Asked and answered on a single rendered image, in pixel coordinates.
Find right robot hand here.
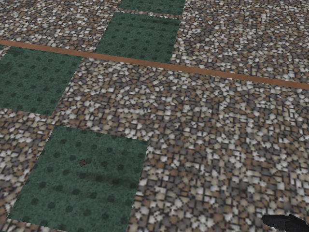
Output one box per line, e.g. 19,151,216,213
262,214,309,232

